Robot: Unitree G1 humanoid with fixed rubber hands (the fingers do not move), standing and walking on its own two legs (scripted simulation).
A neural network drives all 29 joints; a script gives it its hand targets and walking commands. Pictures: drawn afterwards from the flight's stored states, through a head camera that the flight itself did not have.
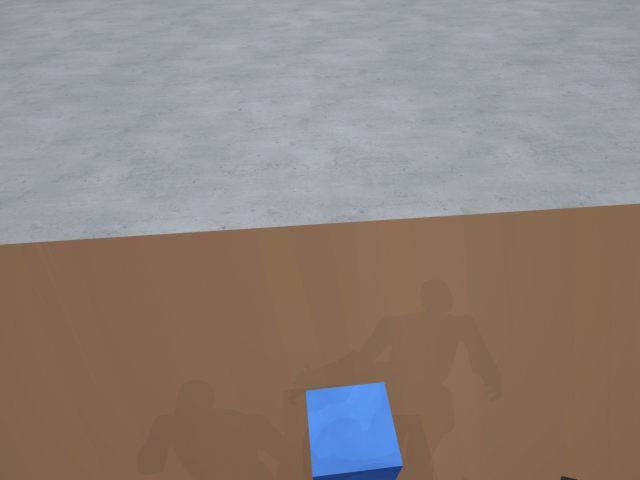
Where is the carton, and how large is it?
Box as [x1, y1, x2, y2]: [306, 382, 402, 479]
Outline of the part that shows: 383,382 306,391 313,479 395,479 402,466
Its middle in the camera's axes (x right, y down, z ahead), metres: +0.08 +0.54 +1.05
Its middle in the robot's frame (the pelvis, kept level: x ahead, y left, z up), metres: +0.38 -0.04 -0.66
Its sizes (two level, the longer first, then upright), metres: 0.210 0.200 0.250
